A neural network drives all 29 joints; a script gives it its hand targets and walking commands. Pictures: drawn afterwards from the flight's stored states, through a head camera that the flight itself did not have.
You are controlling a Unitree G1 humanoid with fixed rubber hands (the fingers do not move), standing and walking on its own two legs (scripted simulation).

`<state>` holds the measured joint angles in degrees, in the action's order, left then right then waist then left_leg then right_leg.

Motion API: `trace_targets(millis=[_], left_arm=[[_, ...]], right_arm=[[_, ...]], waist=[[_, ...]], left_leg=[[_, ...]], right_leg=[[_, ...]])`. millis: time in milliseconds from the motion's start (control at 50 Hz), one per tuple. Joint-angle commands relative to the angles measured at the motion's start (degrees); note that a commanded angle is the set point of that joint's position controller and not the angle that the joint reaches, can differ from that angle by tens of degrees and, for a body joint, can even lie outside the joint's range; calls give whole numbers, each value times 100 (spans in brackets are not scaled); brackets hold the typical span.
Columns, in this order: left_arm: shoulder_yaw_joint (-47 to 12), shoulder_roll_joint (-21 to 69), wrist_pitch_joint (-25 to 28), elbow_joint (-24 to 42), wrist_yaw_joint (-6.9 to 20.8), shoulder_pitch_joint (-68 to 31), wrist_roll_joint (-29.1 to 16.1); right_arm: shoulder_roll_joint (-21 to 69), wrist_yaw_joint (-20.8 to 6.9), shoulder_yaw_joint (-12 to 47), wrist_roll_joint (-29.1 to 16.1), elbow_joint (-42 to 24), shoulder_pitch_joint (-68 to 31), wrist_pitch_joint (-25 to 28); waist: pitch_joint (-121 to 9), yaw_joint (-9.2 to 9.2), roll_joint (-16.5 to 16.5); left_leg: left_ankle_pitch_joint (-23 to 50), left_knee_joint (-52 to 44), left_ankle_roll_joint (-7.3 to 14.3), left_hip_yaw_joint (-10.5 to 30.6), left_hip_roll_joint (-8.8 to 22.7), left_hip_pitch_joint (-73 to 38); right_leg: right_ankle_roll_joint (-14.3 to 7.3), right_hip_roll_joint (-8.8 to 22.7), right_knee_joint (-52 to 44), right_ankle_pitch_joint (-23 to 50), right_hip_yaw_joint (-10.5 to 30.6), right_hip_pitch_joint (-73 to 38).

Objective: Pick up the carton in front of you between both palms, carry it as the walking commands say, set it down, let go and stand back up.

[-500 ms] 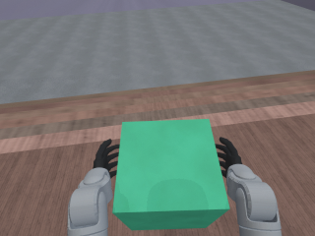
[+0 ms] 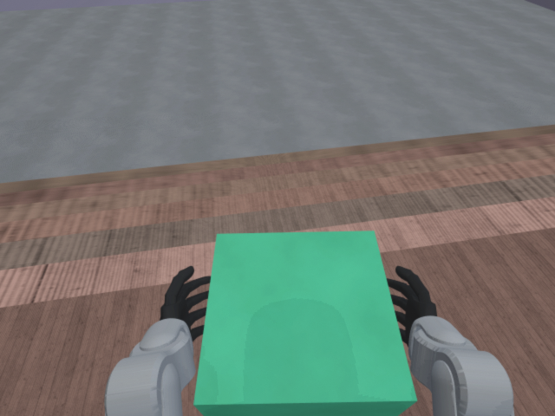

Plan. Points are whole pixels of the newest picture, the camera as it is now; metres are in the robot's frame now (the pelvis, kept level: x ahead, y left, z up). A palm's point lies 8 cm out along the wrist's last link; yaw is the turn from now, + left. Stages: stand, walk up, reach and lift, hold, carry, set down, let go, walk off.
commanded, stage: carry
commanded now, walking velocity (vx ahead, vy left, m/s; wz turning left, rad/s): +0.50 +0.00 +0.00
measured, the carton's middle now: (296, 342) +0.24 +0.00 +0.01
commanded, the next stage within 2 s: none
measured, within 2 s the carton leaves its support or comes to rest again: neither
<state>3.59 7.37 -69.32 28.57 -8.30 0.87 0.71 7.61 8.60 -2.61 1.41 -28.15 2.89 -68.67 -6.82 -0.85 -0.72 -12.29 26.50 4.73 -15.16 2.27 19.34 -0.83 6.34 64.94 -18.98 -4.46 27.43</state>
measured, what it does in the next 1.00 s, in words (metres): walks ahead: right foot, then left foot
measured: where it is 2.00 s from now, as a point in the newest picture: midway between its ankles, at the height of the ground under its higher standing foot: (281, 220)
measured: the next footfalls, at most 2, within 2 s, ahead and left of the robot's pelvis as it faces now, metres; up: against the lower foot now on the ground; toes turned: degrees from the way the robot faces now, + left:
right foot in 0.34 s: +0.42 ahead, -0.11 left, +0.00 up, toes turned -10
left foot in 0.84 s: +0.75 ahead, +0.10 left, +0.00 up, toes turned +10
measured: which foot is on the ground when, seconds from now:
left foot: down 0.00-0.36, up 0.38-0.82, down 0.84-1.00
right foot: up 0.00-0.32, down 0.34-0.84, up 0.86-1.00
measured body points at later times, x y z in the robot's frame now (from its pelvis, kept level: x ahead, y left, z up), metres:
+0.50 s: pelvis +0.33 -0.04 +0.00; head +0.34 -0.05 +0.45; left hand +0.56 +0.14 +0.06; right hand +0.59 -0.16 +0.05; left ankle +0.21 +0.08 -0.64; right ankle +0.38 -0.10 -0.74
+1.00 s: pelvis +0.64 +0.03 -0.02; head +0.70 +0.05 +0.43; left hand +1.00 +0.19 +0.05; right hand +1.00 -0.12 +0.06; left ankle +0.71 +0.10 -0.74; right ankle +0.53 -0.10 -0.64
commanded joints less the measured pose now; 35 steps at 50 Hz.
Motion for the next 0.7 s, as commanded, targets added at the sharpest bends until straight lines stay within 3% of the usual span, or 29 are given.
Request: trace_targets(millis=[0, 100, 220, 260, 300, 320, 340, 360, 380, 420, 440, 460, 480, 540, 600, 680], left_arm=[[-3775, 4901, 281, 647, 747, -2155, -1339], [-3744, 4627, 335, 680, 668, -1903, -1084], [-3707, 4145, 116, 719, 567, -1797, -1123], [-3696, 4094, 77, 732, 580, -1873, -1197], [-3659, 4109, 79, 673, 608, -1805, -1247], [-3629, 4128, 86, 653, 631, -1790, -1253], [-3590, 4087, 101, 606, 657, -1752, -1228], [-3624, 4213, 153, 478, 690, -1709, -1314], [-3683, 4408, 191, 586, 754, -1788, -1386], [-3864, 4906, 349, 627, 874, -2138, -1481], [-3933, 5047, 436, 615, 922, -2330, -1483], [-3946, 5070, 508, 587, 950, -2337, -1482], [-3992, 5092, 590, 555, 977, -2502, -1498], [-3920, 4785, 733, 322, 984, -2527, -1465], [-3712, 4350, 808, 22, 867, -2715, -1367], [-3352, 3791, 856, -362, 570, -3411, -1232]], right_arm=[[4764, -777, 3837, -1660, -1214, -2868, 299], [4348, -924, 3885, -1746, -1133, -2627, 272], [3882, -774, 3535, -1473, -865, -2157, 74], [3853, -730, 3500, -1415, -900, -2202, 41], [3861, -710, 3524, -1400, -977, -2280, 25], [3851, -701, 3536, -1389, -980, -2264, 23], [3893, -696, 3605, -1403, -1083, -2310, 11], [3935, -723, 3668, -1407, -1149, -2319, 17], [4141, -750, 3761, -1437, -1051, -2432, 84], [4644, -854, 3796, -1417, -887, -2553, 251], [4845, -888, 3801, -1386, -788, -2608, 352], [4942, -888, 3841, -1343, -793, -2602, 444], [4980, -879, 3816, -1233, -636, -2630, 526], [4811, -772, 3743, -1060, -458, -2709, 703], [4405, -607, 3547, -944, -238, -2961, 764], [3833, -353, 3202, -941, 103, -3707, 811]], waist=[[-1178, 4, 512], [-786, -19, 720], [-110, -53, 946], [-101, -22, 1012], [-550, 127, 886], [-965, 214, 578], [-1541, 306, -584], [-1719, 387, -1829], [-1566, 277, -1374], [-1491, 218, -304], [-1421, 190, -77], [-1411, 166, -163], [-1396, 207, -291], [-1137, 245, -578], [-729, 323, -596], [-425, 418, -625]], left_leg=[[-52, -1752, 187, 2010, 1606, -1831], [976, -1802, 235, 1298, 1328, -2237], [2068, -1580, 163, 731, 1192, -2359], [2740, -1227, 79, 570, 1206, -2396], [3696, 91, -159, 87, 969, -2092], [3019, 1179, -328, 63, 761, -1326], [1426, 3006, -575, 261, 340, 254], [-1298, 4435, -663, 644, -459, 1641], [-1482, 5209, -491, 1285, -106, 2080], [-976, 5105, -278, 1494, 388, 2048], [-663, 4686, -272, 1545, 533, 1872], [-440, 4366, -282, 1472, 535, 1678], [-400, 4168, -275, 1341, 430, 1645], [-112, 3357, -363, 1125, 477, 1959], [409, 2299, -431, 884, 462, 2182], [899, 1404, -285, 600, 249, 1987]], right_leg=[[-12, 199, -509, 605, 99, 1006], [104, -10, -2121, 1270, -310, 1287], [-34, -243, -3336, 1673, -799, 872], [-155, -331, -3507, 1631, -948, 345], [-196, -811, -3783, 1242, -1402, -1159], [-205, -626, -3755, 944, -1080, -2482], [-792, 1015, -4184, -231, 1405, -3882], [-1429, 1848, -5214, 5, 3581, -4485], [-1431, 1901, -5160, 877, 3167, -4325], [-1106, 1565, -4867, 1816, 2039, -3540], [-911, 1410, -4982, 1639, 1611, -3123], [-757, 1293, -5107, 1311, 1257, -2861], [-733, 1149, -5045, 1183, 954, -2749], [-836, 1082, -5291, 719, 570, -2573], [-901, 939, -5340, 1038, 282, -2597], [-908, 766, -5049, 1811, -29, -2659]])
